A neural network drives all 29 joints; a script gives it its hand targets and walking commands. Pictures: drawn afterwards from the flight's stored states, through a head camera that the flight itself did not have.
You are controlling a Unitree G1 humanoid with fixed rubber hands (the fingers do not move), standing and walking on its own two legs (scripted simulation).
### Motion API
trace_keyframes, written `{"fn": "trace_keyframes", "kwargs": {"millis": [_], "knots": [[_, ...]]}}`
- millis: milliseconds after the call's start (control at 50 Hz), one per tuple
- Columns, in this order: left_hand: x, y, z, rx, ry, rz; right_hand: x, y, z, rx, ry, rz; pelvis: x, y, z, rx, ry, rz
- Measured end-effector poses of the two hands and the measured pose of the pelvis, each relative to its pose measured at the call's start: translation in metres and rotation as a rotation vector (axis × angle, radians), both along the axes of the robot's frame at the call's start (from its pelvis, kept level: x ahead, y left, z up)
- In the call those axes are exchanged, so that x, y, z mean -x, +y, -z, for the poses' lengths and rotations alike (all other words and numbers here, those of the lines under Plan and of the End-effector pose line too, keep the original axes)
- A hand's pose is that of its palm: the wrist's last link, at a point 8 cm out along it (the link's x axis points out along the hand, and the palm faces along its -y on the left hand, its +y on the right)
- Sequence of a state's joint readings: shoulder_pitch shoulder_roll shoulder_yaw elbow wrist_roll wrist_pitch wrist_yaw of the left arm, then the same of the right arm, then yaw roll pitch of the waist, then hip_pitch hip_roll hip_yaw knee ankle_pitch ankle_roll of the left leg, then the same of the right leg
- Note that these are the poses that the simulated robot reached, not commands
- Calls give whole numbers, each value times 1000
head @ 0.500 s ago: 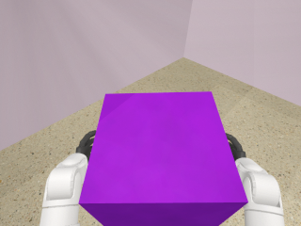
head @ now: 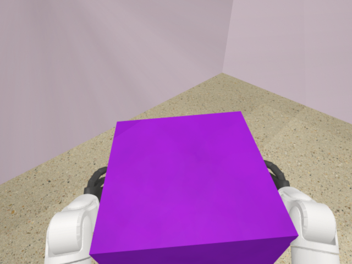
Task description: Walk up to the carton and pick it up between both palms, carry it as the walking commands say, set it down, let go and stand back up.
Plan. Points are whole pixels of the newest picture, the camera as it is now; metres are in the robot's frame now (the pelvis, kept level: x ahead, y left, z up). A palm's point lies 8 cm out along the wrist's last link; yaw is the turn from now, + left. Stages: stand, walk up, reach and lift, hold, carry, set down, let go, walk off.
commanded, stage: carry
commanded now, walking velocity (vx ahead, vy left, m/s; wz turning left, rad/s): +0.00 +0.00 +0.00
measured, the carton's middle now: (186, 202) +0.27 +0.00 +0.03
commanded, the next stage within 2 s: hold in 1.60 s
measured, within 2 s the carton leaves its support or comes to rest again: neither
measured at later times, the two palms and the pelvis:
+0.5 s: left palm (80, 196) +0.25 +0.22 +0.08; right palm (261, 191) +0.26 -0.16 +0.08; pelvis +0.01 +0.03 +0.00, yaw +1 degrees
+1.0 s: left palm (86, 194) +0.25 +0.21 +0.08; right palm (266, 190) +0.27 -0.18 +0.08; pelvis +0.01 +0.02 +0.00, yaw +1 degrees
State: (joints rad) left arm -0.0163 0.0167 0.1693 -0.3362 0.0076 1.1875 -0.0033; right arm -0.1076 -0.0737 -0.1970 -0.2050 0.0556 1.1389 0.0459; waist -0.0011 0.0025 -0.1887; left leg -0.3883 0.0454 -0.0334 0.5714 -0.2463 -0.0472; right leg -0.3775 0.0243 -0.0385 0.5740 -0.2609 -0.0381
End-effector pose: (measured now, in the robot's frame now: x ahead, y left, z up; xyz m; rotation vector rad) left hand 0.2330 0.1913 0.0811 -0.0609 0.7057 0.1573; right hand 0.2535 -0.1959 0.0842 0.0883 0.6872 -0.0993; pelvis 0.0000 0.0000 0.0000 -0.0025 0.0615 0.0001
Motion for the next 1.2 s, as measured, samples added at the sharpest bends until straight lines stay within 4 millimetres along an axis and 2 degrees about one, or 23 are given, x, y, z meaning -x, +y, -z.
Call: {"fn": "trace_keyframes", "kwargs": {"millis": [200,400,1200], "knots": [[-6,24,4,10,18,6,-4,24,0,15,18,3,-5,21,-2,-2,2,-7],[-11,33,3,4,22,10,-8,33,2,13,21,4,-9,29,-2,-3,4,-12],[-20,14,0,-13,32,13,-15,14,8,-4,33,8,-14,11,-3,-6,-2,-21]]}}
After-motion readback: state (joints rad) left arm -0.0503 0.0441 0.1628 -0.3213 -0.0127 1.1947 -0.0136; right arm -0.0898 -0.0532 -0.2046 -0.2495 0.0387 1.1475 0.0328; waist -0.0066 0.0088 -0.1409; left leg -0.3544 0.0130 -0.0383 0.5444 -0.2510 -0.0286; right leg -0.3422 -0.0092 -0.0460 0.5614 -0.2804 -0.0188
